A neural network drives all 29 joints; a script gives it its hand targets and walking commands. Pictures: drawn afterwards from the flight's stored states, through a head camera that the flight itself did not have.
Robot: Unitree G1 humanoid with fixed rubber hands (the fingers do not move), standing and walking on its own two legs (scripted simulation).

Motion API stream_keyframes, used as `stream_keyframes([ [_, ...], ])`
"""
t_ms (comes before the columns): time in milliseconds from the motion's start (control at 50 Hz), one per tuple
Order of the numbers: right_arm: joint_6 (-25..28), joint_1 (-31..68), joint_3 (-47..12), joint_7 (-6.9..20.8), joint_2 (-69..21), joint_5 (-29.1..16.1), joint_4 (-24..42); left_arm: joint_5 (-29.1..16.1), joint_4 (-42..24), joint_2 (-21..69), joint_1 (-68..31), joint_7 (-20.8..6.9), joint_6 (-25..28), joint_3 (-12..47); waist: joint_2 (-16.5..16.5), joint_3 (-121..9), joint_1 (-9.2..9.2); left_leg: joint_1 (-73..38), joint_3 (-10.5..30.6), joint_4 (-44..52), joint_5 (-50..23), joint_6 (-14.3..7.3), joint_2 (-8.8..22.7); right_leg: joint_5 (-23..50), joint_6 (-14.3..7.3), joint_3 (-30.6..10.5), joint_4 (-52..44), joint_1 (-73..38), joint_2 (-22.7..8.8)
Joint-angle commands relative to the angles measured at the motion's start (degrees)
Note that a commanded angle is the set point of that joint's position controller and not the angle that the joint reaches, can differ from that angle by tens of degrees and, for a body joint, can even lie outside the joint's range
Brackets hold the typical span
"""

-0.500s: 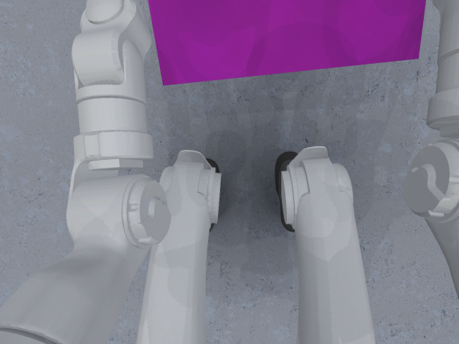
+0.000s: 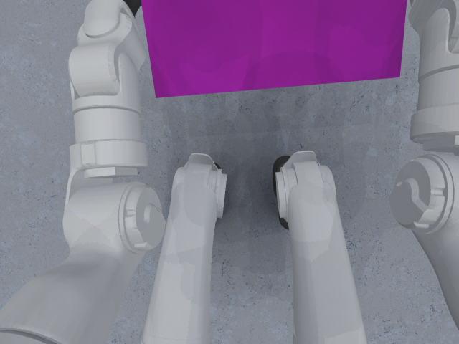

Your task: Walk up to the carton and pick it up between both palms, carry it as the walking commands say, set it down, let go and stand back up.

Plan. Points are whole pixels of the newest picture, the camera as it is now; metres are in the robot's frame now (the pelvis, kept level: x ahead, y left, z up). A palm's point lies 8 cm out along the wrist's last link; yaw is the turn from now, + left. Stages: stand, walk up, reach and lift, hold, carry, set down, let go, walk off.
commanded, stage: reach and lift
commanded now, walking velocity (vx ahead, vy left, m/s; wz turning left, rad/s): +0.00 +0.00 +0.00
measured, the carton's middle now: (262, 0) +0.56 -0.02 -0.16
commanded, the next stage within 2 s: none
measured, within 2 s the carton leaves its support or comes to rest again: neither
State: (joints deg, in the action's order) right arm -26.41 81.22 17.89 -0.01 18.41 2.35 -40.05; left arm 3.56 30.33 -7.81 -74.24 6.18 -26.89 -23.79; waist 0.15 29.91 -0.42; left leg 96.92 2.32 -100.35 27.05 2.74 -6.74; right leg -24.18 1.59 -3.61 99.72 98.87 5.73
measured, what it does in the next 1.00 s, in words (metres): rises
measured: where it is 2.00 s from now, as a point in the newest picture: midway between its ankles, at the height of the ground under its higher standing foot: (246, 208)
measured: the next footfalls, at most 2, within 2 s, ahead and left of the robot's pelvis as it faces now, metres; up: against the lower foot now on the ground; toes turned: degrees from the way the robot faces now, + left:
none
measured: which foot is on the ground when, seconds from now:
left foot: down 0.00-1.00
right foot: down 0.00-1.00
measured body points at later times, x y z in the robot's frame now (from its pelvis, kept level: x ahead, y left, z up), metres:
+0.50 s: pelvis +0.01 +0.00 +0.06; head +0.33 -0.02 +0.36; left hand +0.53 +0.15 -0.03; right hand +0.55 -0.21 -0.03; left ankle +0.15 +0.12 -0.47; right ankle +0.16 -0.11 -0.47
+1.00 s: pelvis +0.04 +0.00 +0.11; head +0.27 -0.01 +0.50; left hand +0.51 +0.17 +0.07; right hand +0.53 -0.18 +0.07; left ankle +0.15 +0.12 -0.47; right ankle +0.16 -0.11 -0.47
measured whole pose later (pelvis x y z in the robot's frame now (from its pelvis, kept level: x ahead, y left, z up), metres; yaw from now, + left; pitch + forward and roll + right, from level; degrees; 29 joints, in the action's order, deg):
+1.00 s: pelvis +0.04 +0.00 +0.11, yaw -1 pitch +27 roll +1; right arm -25.4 56.4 19.7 -0.6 8.5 5.2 -39.2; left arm 5.9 33.8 -3.1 -51.9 3.9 -25.4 -21.3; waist -0.3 3.6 1.5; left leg 79.4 4.3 -76.5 23.6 2.0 -6.1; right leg -20.9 1.1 -5.3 75.9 81.3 6.0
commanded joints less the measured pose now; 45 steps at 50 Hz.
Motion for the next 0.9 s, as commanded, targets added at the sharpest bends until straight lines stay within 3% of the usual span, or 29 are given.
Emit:
stream_keyframes([
  [0,2.5,35.3,-29.3,16.6,-62.6,-11.9,9.6,-14.8,-13.3,60.3,-51.0,-15.6,2.0,40.6,0.5,-140.2,-3.11,-37.9,-5.0,11.0,-9.8,-0.8,-1.6,10.1,-2.5,6.8,-10.6,-39.7,1.7],
  [20,2.4,35.8,-29.8,16.8,-63.3,-12.9,10.5,-14.5,-14.0,59.9,-49.3,-15.3,2.0,40.7,1.8,-140.5,-1.14,-40.3,-4.6,11.5,-10.6,-1.0,-1.8,10.1,-2.4,6.5,-10.2,-39.7,1.6],
  [40,2.7,37.4,-29.1,17.3,-61.5,-12.2,10.0,-14.8,-12.6,61.5,-49.2,-15.2,1.6,41.1,1.4,-137.2,-3.02,-38.9,-4.4,12.0,-9.3,-0.3,-1.5,8.6,-2.6,7.1,-11.5,-37.3,1.5],
  [100,2.5,36.1,-29.2,17.9,-61.6,-12.3,11.2,-15.1,-13.2,62.7,-46.8,-14.6,1.4,41.3,1.9,-138.1,-2.82,-42.7,-3.9,13.7,-9.9,-0.1,-1.8,9.0,-2.9,7.1,-12.5,-38.4,1.9],
  [120,2.6,35.0,-29.1,17.9,-61.7,-11.2,11.0,-15.0,-13.6,63.8,-46.0,-14.6,1.5,41.9,0.5,-138.9,-4.9,-44.0,-2.9,13.7,-11.0,-0.4,-1.7,10.3,-2.7,7.7,-12.0,-38.2,2.1],
  [140,2.6,34.4,-30.2,18.1,-62.3,-12.3,11.7,-14.2,-11.1,63.4,-43.3,-14.7,1.3,41.1,1.8,-139.9,-2.69,-44.6,-4.2,13.8,-12.0,-0.2,-1.9,10.5,-2.7,6.8,-13.2,-39.4,1.9],
  [160,2.2,33.1,-29.4,18.4,-62.5,-11.0,9.2,-14.0,-11.9,62.7,-44.3,-14.8,1.3,40.7,0.3,-137.0,-3.61,-42.7,-3.7,14.6,-9.9,-0.7,-1.8,8.7,-2.5,7.0,-13.6,-38.8,1.7],
  [200,2.1,32.0,-29.5,18.3,-64.2,-10.5,8.2,-11.5,-7.1,62.0,-39.5,-15.0,1.5,37.3,-1.1,-131.6,-0.98,-39.3,-4.2,15.7,-7.3,-1.7,-2.2,6.8,-2.0,6.3,-14.2,-38.8,1.7],
  [280,2.1,30.5,-30.6,18.9,-65.2,-11.2,10.1,-11.8,-10.9,63.0,-40.7,-15.6,1.6,38.8,-0.1,-135.3,-0.7,-42.7,-4.5,17.2,-11.5,-0.6,-2.4,10.8,-2.1,6.2,-16.2,-43.4,2.2],
  [320,2.1,27.7,-32.5,18.6,-68.7,-11.9,11.4,-13.2,-17.2,61.4,-42.1,-15.6,2.8,40.9,-2.6,-139.9,0.03,-43.3,-4.6,17.3,-14.6,-1.2,-2.7,14.3,-1.6,5.0,-16.6,-48.2,2.4],
  [360,1.8,28.5,-32.9,18.0,-69.0,-12.2,10.1,-12.8,-14.9,59.8,-41.2,-15.5,3.0,39.5,-4.3,-138.7,0.87,-42.0,-4.4,17.7,-13.3,-1.3,-2.7,13.7,-1.2,4.4,-17.4,-50.5,2.2],
  [380,2.2,28.9,-35.0,17.4,-69.5,-13.0,13.3,-12.4,-14.9,60.2,-39.1,-15.6,2.9,40.3,-3.5,-141.1,2.58,-42.9,-5.2,18.3,-14.1,-1.4,-3.0,14.4,-1.1,3.6,-18.2,-53.9,2.3],
  [400,2.0,28.9,-33.1,17.1,-68.3,-11.8,10.5,-11.6,-12.2,57.8,-39.3,-15.6,2.8,38.8,-5.6,-136.6,1.47,-40.7,-4.4,18.7,-10.2,-2.2,-2.5,11.0,-0.7,4.0,-18.1,-50.2,2.1],
  [420,2.3,28.1,-33.4,16.9,-68.7,-11.6,10.3,-11.1,-11.4,59.0,-38.5,-15.6,2.9,38.7,-4.0,-134.0,2.61,-39.3,-5.3,19.4,-9.6,-1.6,-2.6,10.2,-1.3,3.4,-19.2,-51.3,2.1],
  [440,2.5,30.4,-35.2,16.5,-68.7,-12.8,14.6,-12.0,-13.7,60.0,-38.8,-16.1,2.6,40.5,-2.4,-140.0,2.77,-42.0,-5.5,19.5,-11.6,-1.3,-2.8,12.5,-1.3,3.1,-19.1,-56.4,2.1],
  [460,2.2,29.7,-35.9,16.0,-69.4,-12.6,14.5,-12.4,-12.9,59.1,-37.1,-16.1,2.8,39.9,-5.0,-139.5,3.4,-42.3,-5.0,20.3,-12.6,-1.8,-2.9,13.7,-0.6,3.2,-19.8,-57.9,2.1],
  [480,2.4,30.5,-35.8,15.7,-67.7,-12.5,15.1,-12.8,-14.4,58.3,-39.4,-16.4,2.9,40.2,-3.2,-138.4,2.89,-40.4,-5.7,20.5,-11.8,-1.6,-2.7,13.2,-0.4,2.6,-20.4,-57.7,1.7],
  [500,2.3,31.0,-37.2,15.3,-69.7,-13.3,16.1,-12.5,-14.4,58.2,-38.2,-16.8,3.0,39.6,-5.4,-140.3,4.58,-41.4,-6.0,20.5,-11.6,-1.8,-2.9,12.7,-0.3,2.2,-21.4,-60.7,1.8],
  [540,1.9,30.1,-37.6,14.3,-69.7,-13.2,17.4,-13.1,-15.5,57.7,-38.5,-17.0,3.2,39.6,-7.0,-141.0,3.67,-40.9,-6.2,20.5,-12.7,-2.1,-2.6,13.8,0.4,1.5,-22.8,-64.5,1.4],
  [580,1.3,27.1,-36.8,13.2,-71.6,-13.0,15.3,-13.0,-15.1,55.1,-37.9,-17.6,3.3,38.7,-6.9,-140.2,4.56,-39.9,-6.3,22.0,-12.5,-2.8,-2.6,14.9,0.8,1.0,-23.4,-67.1,1.3],
  [600,1.6,26.1,-36.5,13.2,-71.6,-12.5,14.7,-13.4,-16.0,55.7,-38.7,-17.9,3.3,39.8,-6.9,-139.7,3.26,-38.9,-6.2,21.9,-11.7,-2.6,-2.4,14.6,0.6,0.2,-24.3,-67.5,1.0],
  [640,1.3,25.1,-35.5,13.3,-73.1,-11.9,11.4,-12.5,-13.6,54.5,-38.1,-18.9,3.4,38.4,-6.5,-134.1,5.63,-36.3,-6.4,23.6,-8.5,-2.8,-2.4,10.6,0.8,-0.6,-25.4,-66.6,0.7],
  [680,1.4,22.7,-33.7,13.6,-73.0,-10.1,8.2,-11.3,-8.6,56.5,-35.1,-19.9,3.3,37.8,-6.0,-127.5,3.8,-34.5,-5.6,25.3,-4.9,-2.8,-1.7,7.3,0.4,-0.2,-26.8,-63.4,0.5],
  [720,1.8,23.2,-34.8,13.6,-75.1,-10.7,9.7,-10.9,-7.2,59.4,-32.9,-20.6,3.4,37.5,-4.4,-129.4,5.62,-36.0,-5.9,26.8,-7.2,-2.3,-1.8,9.2,0.2,-0.5,-27.9,-67.3,0.5],
  [760,2.5,22.1,-34.4,14.5,-75.2,-10.9,11.0,-12.2,-9.7,62.3,-33.6,-20.6,4.0,39.2,-2.7,-128.4,4.01,-40.4,-5.2,28.3,-9.5,-1.9,-1.5,11.3,-0.1,1.2,-28.6,-65.2,0.9],
  [800,2.6,19.3,-33.4,14.9,-77.2,-10.4,7.9,-11.1,-6.6,61.6,-30.3,-20.8,4.5,37.1,-4.1,-121.7,5.17,-37.9,-5.5,29.1,-8.1,-2.2,-1.4,8.9,0.0,0.1,-30.2,-63.1,0.5],
  [820,3.0,21.0,-33.7,14.9,-76.0,-10.5,11.8,-12.1,-11.1,64.0,-33.1,-21.1,4.6,39.1,-3.3,-126.9,2.53,-41.3,-5.3,29.1,-10.3,-2.1,-1.8,12.4,-0.2,0.8,-30.1,-65.5,0.9],
  [860,3.4,20.3,-33.6,15.3,-76.2,-10.5,9.5,-10.8,-4.5,63.7,-27.7,-20.8,4.8,37.6,-4.5,-118.8,4.24,-39.4,-5.2,29.9,-10.0,-2.1,-1.8,11.4,0.2,1.5,-30.5,-61.1,0.9],
  [880,3.7,18.6,-33.8,15.4,-77.4,-10.7,10.5,-11.3,-5.7,65.9,-25.5,-20.8,5.1,38.5,-4.0,-119.3,3.55,-41.4,-4.8,31.0,-11.0,-2.1,-1.9,12.5,0.2,2.1,-31.0,-62.2,1.2],
])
